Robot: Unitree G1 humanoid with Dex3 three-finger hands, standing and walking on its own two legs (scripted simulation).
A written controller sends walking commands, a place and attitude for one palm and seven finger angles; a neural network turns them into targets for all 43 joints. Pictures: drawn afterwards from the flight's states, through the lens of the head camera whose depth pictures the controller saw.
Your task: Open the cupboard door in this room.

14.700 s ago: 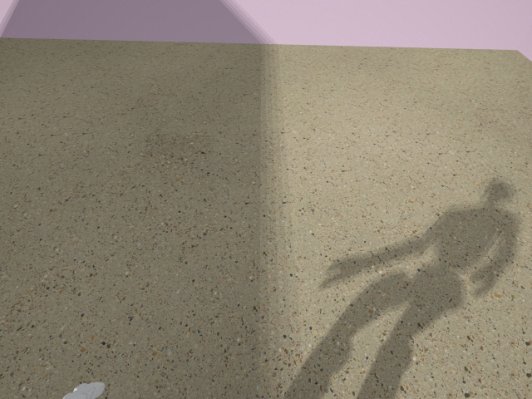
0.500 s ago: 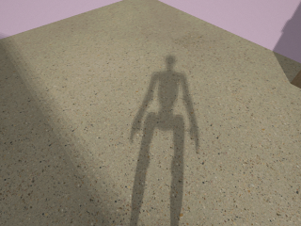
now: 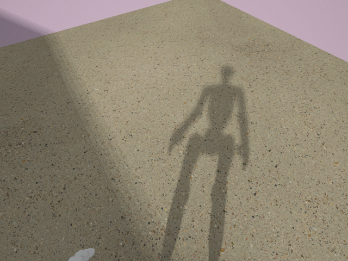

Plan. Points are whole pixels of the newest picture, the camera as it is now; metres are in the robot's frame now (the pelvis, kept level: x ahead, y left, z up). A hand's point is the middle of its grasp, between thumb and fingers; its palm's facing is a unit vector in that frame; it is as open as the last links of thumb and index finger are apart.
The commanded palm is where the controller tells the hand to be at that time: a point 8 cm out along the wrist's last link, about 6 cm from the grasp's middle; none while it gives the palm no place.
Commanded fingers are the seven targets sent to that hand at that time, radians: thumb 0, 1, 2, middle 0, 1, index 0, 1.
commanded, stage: turn or walk to find it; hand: left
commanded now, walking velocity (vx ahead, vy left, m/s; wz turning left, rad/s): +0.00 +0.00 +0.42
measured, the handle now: out of the picture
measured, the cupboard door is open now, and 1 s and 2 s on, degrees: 0 0 0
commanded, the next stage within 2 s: stand and wait in 1.68 s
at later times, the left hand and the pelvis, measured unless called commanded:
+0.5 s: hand out of the picture -0.05 +0.21 -0.18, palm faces +0.29 -0.92 -0.26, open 7.4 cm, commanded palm none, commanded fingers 0.00 0.90 0.90 -0.20 -0.30 -0.20 -0.30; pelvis -0.02 +0.00 -0.01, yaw +14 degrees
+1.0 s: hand out of the picture -0.02 +0.19 -0.14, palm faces +0.44 -0.85 -0.29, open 7.4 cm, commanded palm none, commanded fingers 0.00 0.90 0.90 -0.20 -0.30 -0.20 -0.30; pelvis -0.03 -0.03 +0.00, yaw +26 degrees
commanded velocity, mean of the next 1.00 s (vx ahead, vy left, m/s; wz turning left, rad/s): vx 0.00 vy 0.00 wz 0.42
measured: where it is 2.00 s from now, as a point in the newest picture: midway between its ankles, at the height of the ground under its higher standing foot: outside the picture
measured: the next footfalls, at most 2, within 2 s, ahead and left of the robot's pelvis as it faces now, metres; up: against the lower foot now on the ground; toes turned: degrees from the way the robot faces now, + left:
right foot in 0.02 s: +0.03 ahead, -0.11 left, +0.00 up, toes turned -3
left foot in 0.50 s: -0.02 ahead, +0.13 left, +0.00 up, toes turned +19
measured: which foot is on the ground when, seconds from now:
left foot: down 0.00-0.02, up 0.04-0.48, down 0.50-0.92, up 0.94-1.00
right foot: up 0.00-0.00, down 0.02-0.50, up 0.52-0.88, down 0.90-1.00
